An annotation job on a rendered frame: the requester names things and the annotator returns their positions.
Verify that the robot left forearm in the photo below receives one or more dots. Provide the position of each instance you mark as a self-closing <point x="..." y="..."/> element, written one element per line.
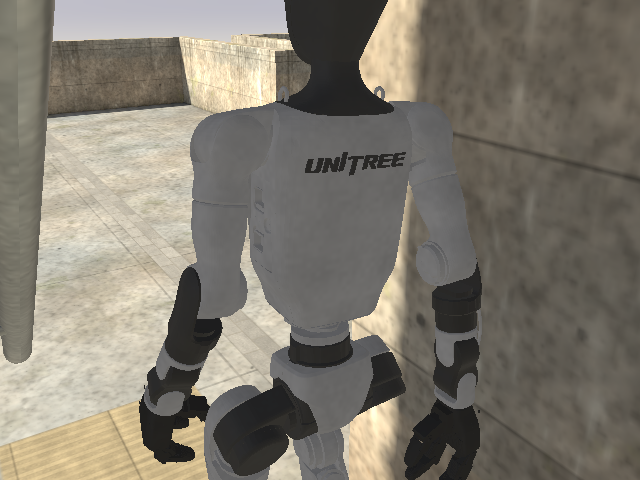
<point x="184" y="350"/>

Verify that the robot right hand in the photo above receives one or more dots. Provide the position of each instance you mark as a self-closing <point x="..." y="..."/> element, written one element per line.
<point x="457" y="427"/>

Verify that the robot left thigh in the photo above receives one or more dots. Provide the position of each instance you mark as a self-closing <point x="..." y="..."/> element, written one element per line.
<point x="245" y="432"/>

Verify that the robot left upper arm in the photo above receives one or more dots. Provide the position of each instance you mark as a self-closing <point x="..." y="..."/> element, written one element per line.
<point x="225" y="149"/>

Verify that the robot left hand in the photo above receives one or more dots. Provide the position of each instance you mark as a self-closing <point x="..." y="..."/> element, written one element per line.
<point x="157" y="430"/>

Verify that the robot right forearm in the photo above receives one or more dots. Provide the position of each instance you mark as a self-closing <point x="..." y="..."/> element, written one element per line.
<point x="456" y="346"/>

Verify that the humanoid robot torso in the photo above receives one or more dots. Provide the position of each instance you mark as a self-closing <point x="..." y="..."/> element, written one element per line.
<point x="325" y="214"/>

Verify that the robot right upper arm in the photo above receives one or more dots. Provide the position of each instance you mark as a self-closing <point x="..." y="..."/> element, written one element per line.
<point x="448" y="255"/>

